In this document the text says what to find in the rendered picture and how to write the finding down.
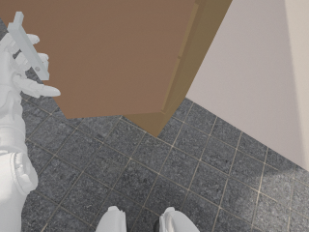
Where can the cupboard door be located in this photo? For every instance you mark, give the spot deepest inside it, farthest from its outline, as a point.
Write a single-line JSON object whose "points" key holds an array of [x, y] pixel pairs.
{"points": [[106, 57]]}

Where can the left robot thigh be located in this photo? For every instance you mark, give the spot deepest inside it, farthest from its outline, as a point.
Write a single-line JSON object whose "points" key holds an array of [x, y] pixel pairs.
{"points": [[112, 221]]}

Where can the robot thigh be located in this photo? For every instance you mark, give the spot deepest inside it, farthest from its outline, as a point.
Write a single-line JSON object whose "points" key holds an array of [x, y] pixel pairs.
{"points": [[112, 221], [176, 221]]}

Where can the handle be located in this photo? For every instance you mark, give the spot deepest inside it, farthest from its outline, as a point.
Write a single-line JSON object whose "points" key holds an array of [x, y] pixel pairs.
{"points": [[23, 42]]}

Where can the left robot forearm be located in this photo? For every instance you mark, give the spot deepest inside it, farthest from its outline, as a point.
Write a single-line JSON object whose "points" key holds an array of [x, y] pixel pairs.
{"points": [[12, 126]]}

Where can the robot left upper arm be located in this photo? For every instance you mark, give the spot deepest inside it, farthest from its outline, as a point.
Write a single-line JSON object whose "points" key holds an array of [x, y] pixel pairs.
{"points": [[17, 178]]}

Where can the right robot thigh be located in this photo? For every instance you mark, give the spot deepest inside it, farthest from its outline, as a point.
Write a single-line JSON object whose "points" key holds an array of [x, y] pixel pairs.
{"points": [[176, 221]]}

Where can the robot left hand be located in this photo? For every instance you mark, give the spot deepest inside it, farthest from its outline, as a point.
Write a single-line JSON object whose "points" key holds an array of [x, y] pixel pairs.
{"points": [[10, 67]]}

